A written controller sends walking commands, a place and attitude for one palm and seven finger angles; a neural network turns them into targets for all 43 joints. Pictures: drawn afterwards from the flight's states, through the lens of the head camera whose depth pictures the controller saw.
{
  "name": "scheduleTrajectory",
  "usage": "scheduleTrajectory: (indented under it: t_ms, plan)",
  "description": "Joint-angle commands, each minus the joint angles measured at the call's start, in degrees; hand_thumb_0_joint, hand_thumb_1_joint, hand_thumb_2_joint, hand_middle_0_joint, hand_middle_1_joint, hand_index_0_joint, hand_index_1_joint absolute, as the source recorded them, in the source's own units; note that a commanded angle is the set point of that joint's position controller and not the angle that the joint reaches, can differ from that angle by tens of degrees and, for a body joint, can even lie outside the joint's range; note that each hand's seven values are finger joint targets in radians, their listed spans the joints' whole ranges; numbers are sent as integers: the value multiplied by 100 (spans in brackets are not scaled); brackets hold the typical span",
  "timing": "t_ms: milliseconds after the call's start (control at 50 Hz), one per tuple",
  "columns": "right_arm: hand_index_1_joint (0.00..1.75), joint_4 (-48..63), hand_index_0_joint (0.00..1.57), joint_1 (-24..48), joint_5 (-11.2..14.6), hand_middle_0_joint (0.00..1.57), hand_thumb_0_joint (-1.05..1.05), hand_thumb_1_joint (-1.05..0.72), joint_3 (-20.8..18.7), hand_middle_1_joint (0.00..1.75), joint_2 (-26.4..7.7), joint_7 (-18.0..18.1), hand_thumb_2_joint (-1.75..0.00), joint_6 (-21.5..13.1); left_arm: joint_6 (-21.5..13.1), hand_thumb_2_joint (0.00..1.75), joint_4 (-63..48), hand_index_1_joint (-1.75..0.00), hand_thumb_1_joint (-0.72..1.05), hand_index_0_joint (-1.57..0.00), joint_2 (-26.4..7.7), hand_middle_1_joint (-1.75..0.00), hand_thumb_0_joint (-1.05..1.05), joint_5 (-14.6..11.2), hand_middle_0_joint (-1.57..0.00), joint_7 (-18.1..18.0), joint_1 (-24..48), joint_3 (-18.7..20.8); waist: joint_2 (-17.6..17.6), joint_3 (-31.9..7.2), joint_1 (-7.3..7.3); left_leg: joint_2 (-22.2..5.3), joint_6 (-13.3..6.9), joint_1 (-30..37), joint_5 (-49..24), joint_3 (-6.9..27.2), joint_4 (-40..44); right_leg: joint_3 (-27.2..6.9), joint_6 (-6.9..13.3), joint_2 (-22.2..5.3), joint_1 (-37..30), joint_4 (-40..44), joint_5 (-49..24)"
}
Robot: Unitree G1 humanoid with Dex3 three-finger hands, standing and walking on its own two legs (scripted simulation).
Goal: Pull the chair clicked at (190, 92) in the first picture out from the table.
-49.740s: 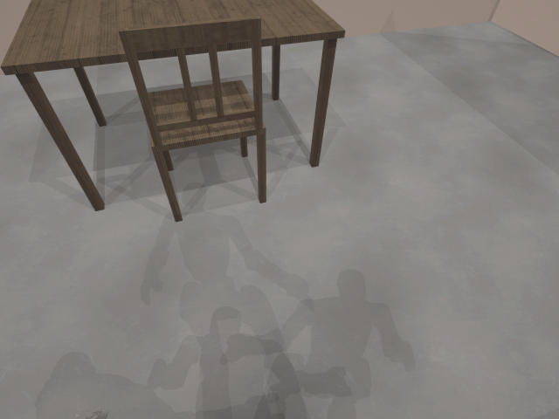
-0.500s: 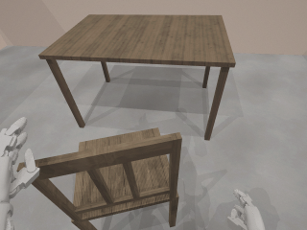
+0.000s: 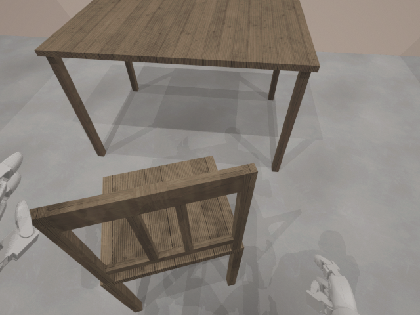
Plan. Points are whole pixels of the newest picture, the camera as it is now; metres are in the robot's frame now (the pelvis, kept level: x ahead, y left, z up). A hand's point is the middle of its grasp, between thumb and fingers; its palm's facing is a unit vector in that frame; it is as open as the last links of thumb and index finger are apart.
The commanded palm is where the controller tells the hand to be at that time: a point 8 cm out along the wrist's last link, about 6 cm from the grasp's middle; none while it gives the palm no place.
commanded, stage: step back with the hand held close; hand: left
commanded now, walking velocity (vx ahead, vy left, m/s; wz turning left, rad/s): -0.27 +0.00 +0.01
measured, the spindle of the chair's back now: (144, 237) +0.30 +0.19 -0.12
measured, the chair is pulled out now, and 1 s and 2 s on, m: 0.58 0.58 0.58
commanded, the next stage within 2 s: stop stepping back and stand still in 1.38 s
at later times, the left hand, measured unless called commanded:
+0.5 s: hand out of the picture +0.13 +0.28 +0.15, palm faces +0.44 -0.76 -0.47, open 7.4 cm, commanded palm +0.07 +0.31 +0.17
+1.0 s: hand out of the picture +0.10 +0.28 +0.16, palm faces +0.48 -0.74 -0.47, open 7.4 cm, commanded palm +0.04 +0.31 +0.17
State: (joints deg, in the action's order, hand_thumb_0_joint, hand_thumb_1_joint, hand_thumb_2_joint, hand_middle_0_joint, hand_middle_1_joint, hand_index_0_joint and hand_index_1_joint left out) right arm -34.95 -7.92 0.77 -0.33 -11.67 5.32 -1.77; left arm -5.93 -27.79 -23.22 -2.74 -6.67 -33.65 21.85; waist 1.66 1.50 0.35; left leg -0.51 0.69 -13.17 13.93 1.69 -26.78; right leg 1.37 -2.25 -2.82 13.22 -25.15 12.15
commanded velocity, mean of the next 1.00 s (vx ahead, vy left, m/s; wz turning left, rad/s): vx -0.35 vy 0.00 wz -0.02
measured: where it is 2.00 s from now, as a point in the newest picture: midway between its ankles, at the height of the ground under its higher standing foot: outside the picture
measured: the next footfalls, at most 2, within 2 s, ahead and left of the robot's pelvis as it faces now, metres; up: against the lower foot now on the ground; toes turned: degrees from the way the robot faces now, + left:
left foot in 1.22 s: -0.04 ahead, +0.12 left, +0.00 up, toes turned +2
right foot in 1.54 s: -0.17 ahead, -0.16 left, +0.00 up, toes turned -1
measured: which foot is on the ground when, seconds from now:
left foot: down 0.00-1.00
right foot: down 0.00-1.00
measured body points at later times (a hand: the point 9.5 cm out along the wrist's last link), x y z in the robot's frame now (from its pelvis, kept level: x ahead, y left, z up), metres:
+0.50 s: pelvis -0.07 +0.00 -0.01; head -0.06 +0.02 +0.44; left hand +0.10 +0.31 +0.18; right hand +0.10 -0.23 -0.08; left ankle +0.00 +0.13 -0.74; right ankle +0.01 -0.14 -0.74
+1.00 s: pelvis -0.09 +0.00 -0.02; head -0.07 +0.04 +0.42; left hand +0.07 +0.32 +0.19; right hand +0.09 -0.21 -0.09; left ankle +0.00 +0.13 -0.74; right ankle -0.04 -0.14 -0.74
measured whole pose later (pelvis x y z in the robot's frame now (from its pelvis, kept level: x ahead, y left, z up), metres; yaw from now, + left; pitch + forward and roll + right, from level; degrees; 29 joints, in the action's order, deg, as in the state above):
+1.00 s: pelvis -0.09 +0.00 -0.02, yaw +1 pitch +1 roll -3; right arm -36.4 -9.9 -0.5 0.7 -9.4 5.5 -10.1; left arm -13.3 -33.0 -26.0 -1.5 -8.9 -29.8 28.6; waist -1.2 1.5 0.4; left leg -2.7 0.7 -29.4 11.3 2.9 -39.2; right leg 0.5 -2.1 0.5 23.4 -35.5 13.6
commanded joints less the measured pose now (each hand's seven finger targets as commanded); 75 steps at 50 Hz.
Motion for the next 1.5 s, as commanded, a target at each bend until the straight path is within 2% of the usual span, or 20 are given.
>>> scheduleTrajectory:
  t_ms: [0,220,340,440,520,680,720,820,880,980,1020,1060,1100,1160,1200,1220,1240,1280,1340,1480]
  plan:
    - [30,885,20,525,-1,20,0,-90,-225,30,-661,95,-90,-353,-373,90,-1274,-30,90,-20,-990,-30,0,-54,-20,-253,210,897,355,-1136,40,-693,-194,-11,-2198,306,319,11,211,-260,-608,-82,-1446]
    - [30,882,20,343,-1,20,0,-90,-198,30,-675,142,-90,-529,-387,90,-1199,-30,90,-20,-973,-30,0,43,-20,-392,612,766,-236,-495,-22,-352,-149,-841,860,182,50,-435,311,-480,357,796,877]
    - [30,908,20,332,13,20,0,-90,-178,30,-762,200,-90,-688,-532,90,-1460,-30,90,-20,-1150,-30,0,75,-20,-471,554,934,594,-498,-31,-610,-269,-1373,1648,543,607,-205,213,-202,183,384,1399]
    - [30,867,20,268,5,20,0,-90,-201,30,-758,188,-90,-836,-643,90,-1389,-30,90,-20,-1106,-30,0,77,-20,-463,370,1020,664,-755,1,-721,-329,-1679,1282,638,717,-118,178,-81,-441,-193,348]
    - [30,909,20,240,-19,20,0,-90,-223,30,-769,130,-90,-897,-723,90,-1315,-30,90,-20,-1031,-30,0,137,-20,-433,528,998,466,-428,14,-745,-370,-2397,1928,621,591,-291,184,-102,-458,-288,791]
    - [30,680,20,168,-83,20,0,-90,-204,30,-686,83,-90,-856,-746,90,-1529,-30,90,-20,-1144,-30,0,107,-20,-506,618,1005,-341,-712,-62,-277,-121,-944,1243,241,-864,-684,582,-763,1210,688,1357]
    - [30,687,20,179,-76,20,0,-90,-217,30,-677,99,-90,-829,-760,90,-1573,-30,90,-20,-1174,-30,0,103,-20,-526,535,1087,-243,-832,-69,-374,-164,-1025,1344,376,-586,-535,489,-635,1073,471,1323]
    - [30,829,20,212,-50,20,0,-90,-266,30,-806,147,-90,-1007,-943,90,-1992,-30,90,-20,-1116,-30,0,151,-20,-473,557,1221,1191,-886,-67,-1374,-587,-2584,1954,1374,1066,-36,155,287,-509,-1578,510]
    - [30,748,20,264,-77,20,0,-90,-264,30,-739,126,-90,-1117,-993,90,-1808,-30,90,-20,-1171,-30,0,105,-20,-390,425,1290,934,-865,1,-1246,-568,-2132,802,1076,463,-230,205,127,-227,-1294,-23]
    - [30,641,20,172,-98,20,0,-90,-283,30,-759,45,-90,-1244,-1128,90,-1737,-30,90,-20,-1022,-30,0,58,-20,-239,552,1139,577,-1001,1,-1017,-400,-1691,862,757,54,-371,324,51,12,-893,-81]
    - [30,683,20,139,-108,20,0,-90,-299,30,-706,24,-90,-1207,-1149,90,-1698,-30,90,-20,-1115,-30,0,41,-20,-230,564,1188,13,-829,-24,-477,-213,-1645,1810,373,-613,-1041,541,-342,622,-37,839]
    - [30,546,20,54,-134,20,0,-90,-285,30,-570,-11,-90,-1094,-1079,90,-1637,-30,90,-20,-1198,-30,0,34,-20,-295,619,1130,-753,-805,-41,20,55,-875,1311,-48,-2234,-1956,1087,-1293,1601,1023,1257]
    - [30,466,20,180,-165,20,0,-90,-233,30,-391,-63,-90,-932,-960,90,-1580,-30,90,-20,-1218,-30,0,68,-20,-365,699,1161,-1246,-1082,-70,56,43,-752,938,-18,-3034,-1712,1290,-1668,1338,1011,-96]
    - [30,583,20,283,-114,20,0,-90,-133,30,-386,18,-90,-843,-950,90,-1554,-30,90,-20,-1131,-30,0,84,-20,-374,520,1188,-704,-755,-155,-179,-83,-665,542,117,-602,-836,758,-1037,811,213,-818]
    - [30,667,20,234,-121,20,0,-90,-293,30,-695,61,-90,-861,-1058,90,-1733,-30,90,-20,-1083,-30,0,156,-20,-370,291,1236,909,-843,-80,-1485,-575,-789,-1152,1334,781,-117,152,39,593,-1350,-282]
    - [30,639,20,153,-100,20,0,-90,-359,30,-662,26,-90,-933,-1107,90,-1815,-30,90,-20,-1115,-30,0,99,-20,-335,302,1234,987,-1159,-50,-1877,-785,-443,-2217,1310,691,-192,125,140,813,-2067,905]
    - [30,593,20,151,-198,20,0,-90,-376,30,-614,6,-90,-1063,-1161,90,-1917,-30,90,-20,-1288,-30,0,63,-20,-307,209,1400,1766,-1421,-110,-2071,-980,-317,-2346,1632,806,-352,133,195,1148,-3093,1738]
    - [30,459,20,43,-267,20,0,-90,-358,30,-613,-47,-90,-1192,-1213,90,-2321,-30,90,-20,-1022,-30,0,-16,-20,-273,576,1093,1317,-1263,-145,-2008,-1021,150,-4027,1284,348,-539,153,210,1459,-3391,1780]
    - [30,386,20,-21,-117,20,0,-90,-426,30,-708,-158,-90,-1242,-1128,90,-2206,-30,90,-20,-990,-30,0,21,-20,-268,462,990,1185,-1317,-13,-1672,-797,832,-3923,721,232,-97,158,185,1306,-2374,1326]
    - [30,541,20,167,-93,20,0,-90,-265,30,-767,-145,-90,-1120,-1016,90,-1417,-30,90,-20,-1196,-30,0,-96,-20,-149,-87,1248,1050,-944,4,-1316,-487,-313,-317,738,323,176,190,143,-170,382,100]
